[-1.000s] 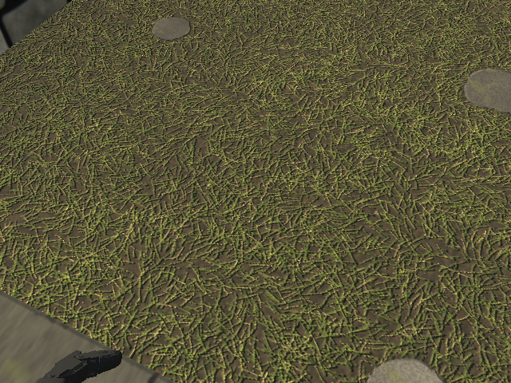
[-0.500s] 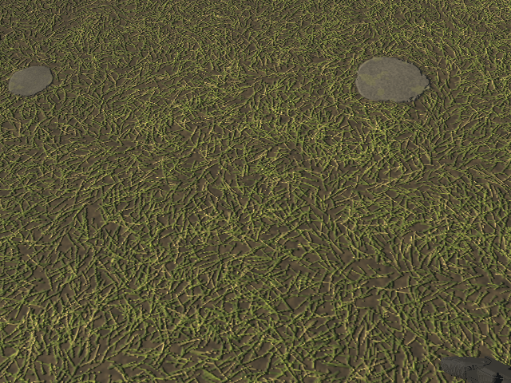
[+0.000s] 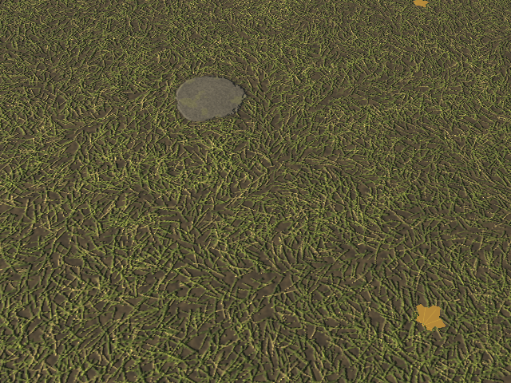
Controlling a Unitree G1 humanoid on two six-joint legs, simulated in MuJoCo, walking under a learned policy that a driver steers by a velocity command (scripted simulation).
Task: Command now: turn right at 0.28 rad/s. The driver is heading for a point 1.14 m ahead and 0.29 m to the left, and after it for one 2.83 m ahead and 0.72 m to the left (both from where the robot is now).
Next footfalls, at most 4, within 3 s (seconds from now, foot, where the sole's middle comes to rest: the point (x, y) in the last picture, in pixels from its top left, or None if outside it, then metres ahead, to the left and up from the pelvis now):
0.08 right None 0.03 -0.14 -0.78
0.48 left None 0.01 0.10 -0.78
1.10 right None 0.20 -0.04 -0.78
1.52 left None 0.46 0.35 -0.78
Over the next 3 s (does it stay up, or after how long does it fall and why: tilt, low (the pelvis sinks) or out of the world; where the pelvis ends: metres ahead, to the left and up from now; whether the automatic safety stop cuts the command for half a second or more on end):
stays up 1.68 0.37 -0.01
